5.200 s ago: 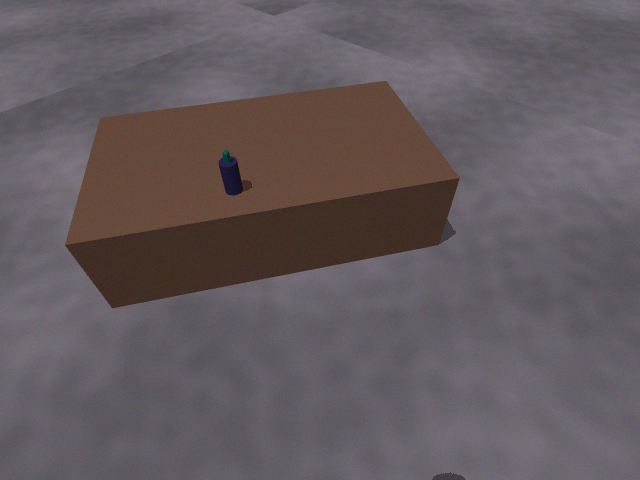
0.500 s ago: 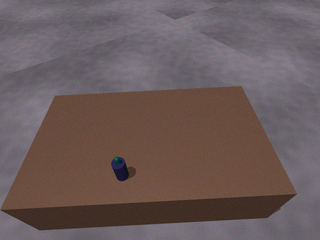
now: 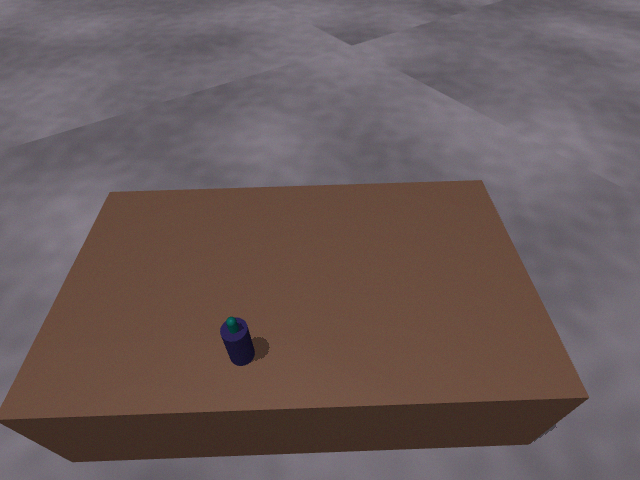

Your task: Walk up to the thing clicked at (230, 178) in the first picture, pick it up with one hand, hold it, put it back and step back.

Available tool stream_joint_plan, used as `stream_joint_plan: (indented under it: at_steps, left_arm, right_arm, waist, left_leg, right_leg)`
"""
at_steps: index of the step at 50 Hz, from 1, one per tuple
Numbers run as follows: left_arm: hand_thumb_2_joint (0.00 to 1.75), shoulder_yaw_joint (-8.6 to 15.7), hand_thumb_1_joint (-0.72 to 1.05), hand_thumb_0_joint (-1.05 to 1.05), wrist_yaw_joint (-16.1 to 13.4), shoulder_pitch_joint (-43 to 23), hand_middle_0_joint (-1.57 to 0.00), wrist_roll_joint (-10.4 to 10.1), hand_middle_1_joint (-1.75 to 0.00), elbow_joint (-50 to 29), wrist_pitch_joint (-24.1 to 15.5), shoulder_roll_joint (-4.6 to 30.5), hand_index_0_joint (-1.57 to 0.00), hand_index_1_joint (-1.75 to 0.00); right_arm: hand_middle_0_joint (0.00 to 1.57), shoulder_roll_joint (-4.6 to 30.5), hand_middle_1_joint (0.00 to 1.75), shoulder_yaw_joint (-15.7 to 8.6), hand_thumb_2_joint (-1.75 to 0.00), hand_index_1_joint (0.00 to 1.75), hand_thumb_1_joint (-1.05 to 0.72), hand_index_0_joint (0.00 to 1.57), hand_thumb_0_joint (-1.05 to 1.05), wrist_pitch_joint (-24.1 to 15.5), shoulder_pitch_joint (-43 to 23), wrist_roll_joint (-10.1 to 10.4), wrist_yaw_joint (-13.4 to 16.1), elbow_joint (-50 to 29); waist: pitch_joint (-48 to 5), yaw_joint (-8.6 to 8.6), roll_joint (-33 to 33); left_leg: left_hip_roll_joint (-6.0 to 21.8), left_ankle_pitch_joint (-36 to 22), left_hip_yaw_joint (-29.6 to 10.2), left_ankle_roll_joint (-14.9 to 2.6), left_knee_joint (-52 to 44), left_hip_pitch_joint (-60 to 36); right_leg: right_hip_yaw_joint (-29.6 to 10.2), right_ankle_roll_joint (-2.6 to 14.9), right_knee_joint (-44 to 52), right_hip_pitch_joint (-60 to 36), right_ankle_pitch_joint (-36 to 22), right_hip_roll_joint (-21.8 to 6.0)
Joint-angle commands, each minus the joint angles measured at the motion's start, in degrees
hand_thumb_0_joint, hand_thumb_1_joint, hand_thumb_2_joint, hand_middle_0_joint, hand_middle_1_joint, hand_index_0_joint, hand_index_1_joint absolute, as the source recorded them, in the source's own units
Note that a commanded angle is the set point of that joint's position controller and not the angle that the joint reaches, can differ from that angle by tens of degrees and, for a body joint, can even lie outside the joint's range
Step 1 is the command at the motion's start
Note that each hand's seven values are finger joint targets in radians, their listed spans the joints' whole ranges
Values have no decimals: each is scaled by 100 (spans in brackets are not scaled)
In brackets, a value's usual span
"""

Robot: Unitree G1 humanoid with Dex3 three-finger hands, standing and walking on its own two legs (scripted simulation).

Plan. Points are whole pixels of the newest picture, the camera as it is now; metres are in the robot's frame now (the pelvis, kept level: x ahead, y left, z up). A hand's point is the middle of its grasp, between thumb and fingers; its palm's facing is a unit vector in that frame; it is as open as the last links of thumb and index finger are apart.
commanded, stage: stand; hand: left
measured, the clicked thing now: (236, 337) +0.51 +0.21 -0.34
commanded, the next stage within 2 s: go down in 1.98 s
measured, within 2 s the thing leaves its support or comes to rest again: neither
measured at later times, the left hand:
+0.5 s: hand out of the picture +0.07 +0.24 -0.16, palm faces -0.03 -0.94 -0.34, open 7.4 cm
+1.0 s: hand out of the picture +0.08 +0.24 -0.16, palm faces -0.02 -0.94 -0.33, open 7.4 cm
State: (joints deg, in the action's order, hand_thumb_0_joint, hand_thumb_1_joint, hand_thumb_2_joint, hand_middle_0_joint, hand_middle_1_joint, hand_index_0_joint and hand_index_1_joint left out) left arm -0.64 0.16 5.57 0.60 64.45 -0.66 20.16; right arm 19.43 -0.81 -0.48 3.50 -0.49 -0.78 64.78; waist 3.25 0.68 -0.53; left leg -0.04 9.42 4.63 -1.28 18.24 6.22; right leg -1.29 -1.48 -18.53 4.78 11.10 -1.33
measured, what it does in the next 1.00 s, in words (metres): stands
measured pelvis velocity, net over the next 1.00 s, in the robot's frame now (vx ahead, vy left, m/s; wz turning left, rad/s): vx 0.00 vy -0.01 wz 0.02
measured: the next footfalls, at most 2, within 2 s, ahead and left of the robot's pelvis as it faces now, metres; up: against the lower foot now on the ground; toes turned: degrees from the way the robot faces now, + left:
none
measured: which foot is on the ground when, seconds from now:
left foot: down 0.00-1.00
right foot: down 0.00-1.00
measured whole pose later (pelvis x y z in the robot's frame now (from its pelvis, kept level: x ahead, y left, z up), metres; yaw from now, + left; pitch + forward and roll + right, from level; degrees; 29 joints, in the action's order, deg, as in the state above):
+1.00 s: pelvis +0.00 -0.01 +0.00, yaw +1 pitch -2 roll +0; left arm -0.1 0.5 6.1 0.7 64.9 -0.7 20.0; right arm 20.0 0.1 -1.0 5.0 -0.8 -0.4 65.6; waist 2.4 0.5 -0.4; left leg 0.9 8.7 3.0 0.0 16.9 6.1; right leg 0.3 -0.3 -16.3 3.8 10.5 -0.3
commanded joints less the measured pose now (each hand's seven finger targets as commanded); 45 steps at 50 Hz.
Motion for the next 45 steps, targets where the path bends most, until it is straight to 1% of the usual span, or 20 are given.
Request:
stream_joint_plan:
  at_steps: [1, 2, 4, 5, 6, 7, 9, 14, 16, 17, 19, 20, 21, 25, 28, 31, 34, 39, 42, 45]
  left_arm:
    - [90, 230, 90, 0, -88, -154, -20, -17, -30, -303, -117, 1207, -20, -30]
    - [90, 244, 90, 0, -91, -192, -20, -8, -30, -305, -115, 1227, -20, -30]
    - [90, 247, 90, 0, -82, -134, -20, -8, -30, -286, -119, 1196, -20, -30]
    - [90, 256, 90, 0, -82, -137, -20, 1, -30, -291, -119, 1223, -20, -30]
    - [90, 258, 90, 0, -82, -137, -20, -11, -30, -274, -121, 1229, -20, -30]
    - [90, 266, 90, 0, -80, -175, -20, -6, -30, -282, -122, 1231, -20, -30]
    - [90, 269, 90, 0, -74, -158, -20, 1, -30, -305, -118, 1215, -20, -30]
    - [90, 276, 90, 0, -69, -190, -20, 1, -30, -316, -129, 1178, -20, -30]
    - [90, 273, 90, 0, -62, -158, -20, -18, -30, -292, -127, 1182, -20, -30]
    - [90, 280, 90, 0, -63, -144, -20, -10, -30, -295, -128, 1191, -20, -30]
    - [90, 280, 90, 0, -69, -182, -20, -17, -30, -272, -113, 1208, -20, -30]
    - [90, 289, 90, 0, -68, -168, -20, -9, -30, -284, -111, 1214, -20, -30]
    - [90, 275, 90, 0, -63, -118, -20, -8, -30, -275, -105, 1173, -20, -30]
    - [90, 276, 90, 0, -65, -122, -20, -26, -30, -282, -120, 1215, -20, -30]
    - [90, 274, 90, 0, -66, -99, -20, -22, -30, -263, -108, 1192, -20, -30]
    - [90, 278, 90, 0, -72, -118, -20, -17, -30, -276, -121, 1222, -20, -30]
    - [90, 276, 90, 0, -78, -105, -20, -31, -30, -276, -130, 1225, -20, -30]
    - [90, 269, 90, 0, -80, -104, -20, -24, -30, -289, -124, 1200, -20, -30]
    - [90, 281, 90, 0, -80, -131, -20, -3, -30, -297, -130, 1233, -20, -30]
    - [90, 286, 90, 0, -75, -137, -20, -19, -30, -300, -126, 1240, -20, -30]
  right_arm:
    - [20, 1246, 30, -224, -90, 30, -90, 20, 0, -137, -311, 27, 90, -269]
    - [20, 1232, 30, -215, -90, 30, -90, 20, 0, -138, -246, 17, 93, -255]
    - [20, 1269, 30, -223, -90, 30, -90, 20, 0, -149, -292, 24, 88, -237]
    - [20, 1235, 30, -220, -90, 30, -90, 20, 0, -145, -307, 13, 88, -238]
    - [20, 1217, 30, -209, -90, 30, -90, 20, 0, -143, -286, 22, 81, -226]
    - [20, 1210, 30, -209, -90, 30, -90, 20, 0, -148, -268, 16, 78, -222]
    - [20, 1224, 30, -212, -90, 30, -90, 20, 0, -144, -267, 7, 82, -222]
    - [20, 1235, 30, -198, -90, 30, -90, 20, 0, -176, -220, 4, 95, -213]
    - [20, 1241, 30, -186, -90, 30, -90, 20, 0, -185, -181, 6, 100, -191]
    - [20, 1238, 30, -183, -90, 30, -90, 20, 0, -185, -225, 5, 103, -206]
    - [20, 1221, 30, -173, -90, 30, -90, 20, 0, -171, -173, 11, 101, -183]
    - [20, 1236, 30, -181, -90, 30, -90, 20, 0, -168, -175, 3, 105, -180]
    - [20, 1264, 30, -182, -90, 30, -90, 20, 0, -161, -133, 2, 103, -175]
    - [20, 1238, 30, -156, -90, 30, -90, 20, 0, -175, -99, 0, 104, -169]
    - [20, 1259, 30, -149, -90, 30, -90, 20, 0, -168, -132, 6, 114, -163]
    - [20, 1250, 30, -145, -90, 30, -90, 20, 0, -176, -55, 1, 111, -175]
    - [20, 1254, 30, -146, -90, 30, -90, 20, 0, -169, -92, 6, 115, -178]
    - [20, 1267, 30, -142, -90, 30, -90, 20, 0, -160, -88, 1, 124, -189]
    - [20, 1231, 30, -136, -90, 30, -90, 20, 0, -160, -83, 9, 119, -211]
    - [20, 1229, 30, -126, -90, 30, -90, 20, 0, -172, -101, 3, 124, -227]
  waist:
    - [-493, -6, 103]
    - [-476, 22, 86]
    - [-421, 1, 140]
    - [-477, -13, 114]
    - [-330, 9, 72]
    - [-328, 12, 45]
    - [-370, 4, 104]
    - [-570, -7, 100]
    - [-512, 3, 120]
    - [-534, -24, 71]
    - [-443, 12, -8]
    - [-514, -8, -37]
    - [-505, -8, 35]
    - [-546, -7, 43]
    - [-469, -38, 71]
    - [-513, -4, -9]
    - [-516, -18, -2]
    - [-467, -31, 115]
    - [-576, -19, 81]
    - [-503, -31, 81]
  left_leg:
    - [836, -782, -780, 12, -331, -396]
    - [811, -653, -763, 29, -364, -300]
    - [804, -565, -793, 34, -403, -320]
    - [816, -456, -791, 25, -425, -299]
    - [788, -290, -814, 47, -474, -231]
    - [786, -184, -815, 50, -475, -214]
    - [797, -77, -817, 25, -474, -210]
    - [848, -676, -820, 7, -380, -306]
    - [814, -606, -827, 23, -398, -287]
    - [837, -652, -834, 14, -360, -336]
    - [810, -463, -862, 52, -419, -258]
    - [837, -536, -847, 31, -384, -340]
    - [808, -442, -834, 29, -384, -293]
    - [825, -741, -838, 38, -346, -292]
    - [824, -761, -847, 32, -343, -281]
    - [845, -877, -833, 25, -300, -334]
    - [856, -1064, -849, 28, -275, -383]
    - [840, -866, -816, 40, -287, -293]
    - [849, -953, -821, 21, -264, -314]
    - [837, -968, -819, 47, -300, -314]
  right_leg:
    - [-451, 229, 393, 225, -775, -623]
    - [-472, 235, 429, 196, -733, -631]
    - [-453, 230, 460, 243, -705, -622]
    - [-449, 234, 464, 206, -592, -626]
    - [-455, 227, 503, 305, -448, -610]
    - [-452, 234, 514, 319, -346, -605]
    - [-467, 251, 524, 334, -323, -629]
    - [-469, 262, 457, 133, -732, -676]
    - [-458, 254, 479, 199, -698, -657]
    - [-448, 257, 456, 193, -732, -661]
    - [-417, 251, 471, 257, -509, -628]
    - [-440, 263, 471, 259, -556, -642]
    - [-421, 259, 498, 267, -523, -636]
    - [-448, 269, 457, 166, -769, -672]
    - [-429, 263, 463, 201, -790, -665]
    - [-412, 264, 446, 170, -877, -673]
    - [-413, 256, 446, 177, -1011, -671]
    - [-436, 257, 506, 170, -898, -687]
    - [-420, 271, 475, 43, -1072, -706]
    - [-404, 265, 477, 111, -975, -678]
